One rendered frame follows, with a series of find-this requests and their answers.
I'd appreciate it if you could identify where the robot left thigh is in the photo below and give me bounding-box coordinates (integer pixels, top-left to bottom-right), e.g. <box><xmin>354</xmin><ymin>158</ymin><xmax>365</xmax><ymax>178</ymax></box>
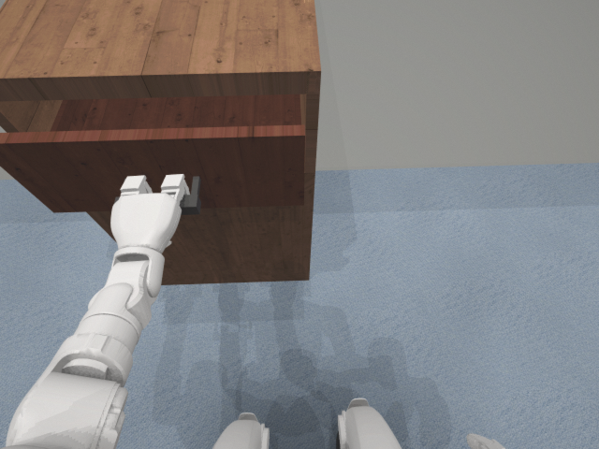
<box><xmin>212</xmin><ymin>420</ymin><xmax>270</xmax><ymax>449</ymax></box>

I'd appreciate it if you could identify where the handle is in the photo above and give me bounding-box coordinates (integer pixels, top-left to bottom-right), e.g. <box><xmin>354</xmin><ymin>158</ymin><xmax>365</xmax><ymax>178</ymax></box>
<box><xmin>114</xmin><ymin>176</ymin><xmax>201</xmax><ymax>215</ymax></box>

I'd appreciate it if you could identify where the cabinet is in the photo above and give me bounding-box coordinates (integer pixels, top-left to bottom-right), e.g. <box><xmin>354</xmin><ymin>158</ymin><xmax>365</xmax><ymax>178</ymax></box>
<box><xmin>0</xmin><ymin>0</ymin><xmax>321</xmax><ymax>285</ymax></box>

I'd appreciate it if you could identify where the robot left upper arm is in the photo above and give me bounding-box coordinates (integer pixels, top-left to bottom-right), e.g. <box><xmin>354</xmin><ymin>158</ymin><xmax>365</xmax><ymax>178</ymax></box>
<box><xmin>0</xmin><ymin>371</ymin><xmax>128</xmax><ymax>449</ymax></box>

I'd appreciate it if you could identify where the robot left hand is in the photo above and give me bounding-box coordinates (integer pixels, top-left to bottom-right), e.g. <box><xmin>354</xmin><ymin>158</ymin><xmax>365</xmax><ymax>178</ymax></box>
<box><xmin>110</xmin><ymin>174</ymin><xmax>190</xmax><ymax>254</ymax></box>

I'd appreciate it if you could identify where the drawer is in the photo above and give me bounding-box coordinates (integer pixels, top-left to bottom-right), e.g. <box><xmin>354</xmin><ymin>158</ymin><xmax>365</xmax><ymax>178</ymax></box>
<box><xmin>0</xmin><ymin>94</ymin><xmax>305</xmax><ymax>212</ymax></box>

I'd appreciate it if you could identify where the left robot forearm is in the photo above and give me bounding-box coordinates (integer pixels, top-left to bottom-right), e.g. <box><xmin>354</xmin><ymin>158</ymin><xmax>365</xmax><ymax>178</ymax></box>
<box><xmin>6</xmin><ymin>246</ymin><xmax>165</xmax><ymax>447</ymax></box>

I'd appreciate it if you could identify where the robot left shin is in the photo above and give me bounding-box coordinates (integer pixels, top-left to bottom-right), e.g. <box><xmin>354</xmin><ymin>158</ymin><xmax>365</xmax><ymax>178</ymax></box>
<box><xmin>238</xmin><ymin>413</ymin><xmax>258</xmax><ymax>422</ymax></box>

